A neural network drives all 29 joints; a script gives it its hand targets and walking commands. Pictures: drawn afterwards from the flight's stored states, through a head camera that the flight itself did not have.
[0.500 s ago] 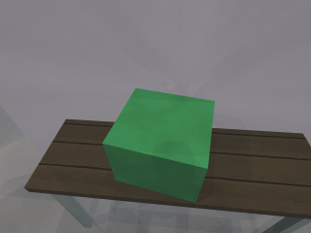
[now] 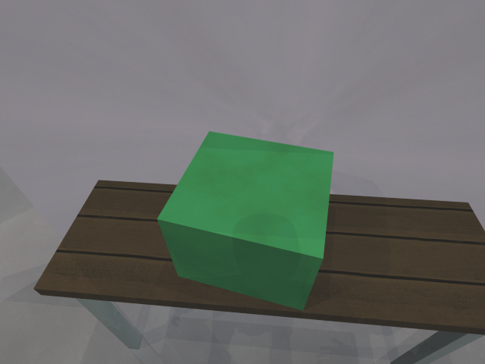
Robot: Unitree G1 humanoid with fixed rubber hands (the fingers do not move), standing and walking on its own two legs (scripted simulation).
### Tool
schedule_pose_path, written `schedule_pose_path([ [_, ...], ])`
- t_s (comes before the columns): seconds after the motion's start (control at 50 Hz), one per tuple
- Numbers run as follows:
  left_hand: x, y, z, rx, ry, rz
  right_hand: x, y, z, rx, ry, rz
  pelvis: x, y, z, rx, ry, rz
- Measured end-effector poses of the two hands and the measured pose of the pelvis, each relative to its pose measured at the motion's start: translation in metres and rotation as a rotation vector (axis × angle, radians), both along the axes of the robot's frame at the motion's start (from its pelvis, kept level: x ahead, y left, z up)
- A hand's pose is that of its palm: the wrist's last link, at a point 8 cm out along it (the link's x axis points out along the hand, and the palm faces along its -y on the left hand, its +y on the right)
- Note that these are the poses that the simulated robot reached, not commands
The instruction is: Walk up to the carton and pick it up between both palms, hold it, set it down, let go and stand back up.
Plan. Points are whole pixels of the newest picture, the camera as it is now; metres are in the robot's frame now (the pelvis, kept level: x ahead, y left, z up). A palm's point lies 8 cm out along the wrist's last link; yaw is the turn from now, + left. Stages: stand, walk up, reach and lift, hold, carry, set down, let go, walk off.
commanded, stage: stand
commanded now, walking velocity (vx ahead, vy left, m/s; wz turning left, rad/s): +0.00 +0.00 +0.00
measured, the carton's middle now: (253, 216) +0.45 -0.02 -0.06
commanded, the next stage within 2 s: none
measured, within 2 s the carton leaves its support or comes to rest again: neither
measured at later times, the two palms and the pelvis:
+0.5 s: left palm out of the picture +0.08 +0.30 -0.11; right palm out of the picture +0.08 -0.31 -0.12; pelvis +0.01 +0.00 +0.00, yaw +0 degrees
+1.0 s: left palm out of the picture +0.09 +0.30 -0.11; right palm out of the picture +0.09 -0.30 -0.12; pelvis +0.02 +0.00 +0.00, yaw -1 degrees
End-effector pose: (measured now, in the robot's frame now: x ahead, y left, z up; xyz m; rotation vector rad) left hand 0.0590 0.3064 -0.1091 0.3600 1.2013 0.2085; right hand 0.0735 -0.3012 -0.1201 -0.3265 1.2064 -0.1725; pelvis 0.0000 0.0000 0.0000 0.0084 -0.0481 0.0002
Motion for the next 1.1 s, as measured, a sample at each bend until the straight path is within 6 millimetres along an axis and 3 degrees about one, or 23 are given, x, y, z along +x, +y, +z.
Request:
schedule_pose_path([
  [0.38,0.017,-0.009,0.0,-0.007,-0.012,-0.012,0.011,-0.003,-0.001,0.006,-0.007,-0.018,0.007,-0.004,0.001,-0.002,0.008,-0.003],
  [1.1,0.035,-0.007,0.0,-0.002,0.001,-0.013,0.022,-0.003,0.0,0.006,-0.011,-0.039,0.019,-0.003,0.001,-0.001,0.013,-0.012],
])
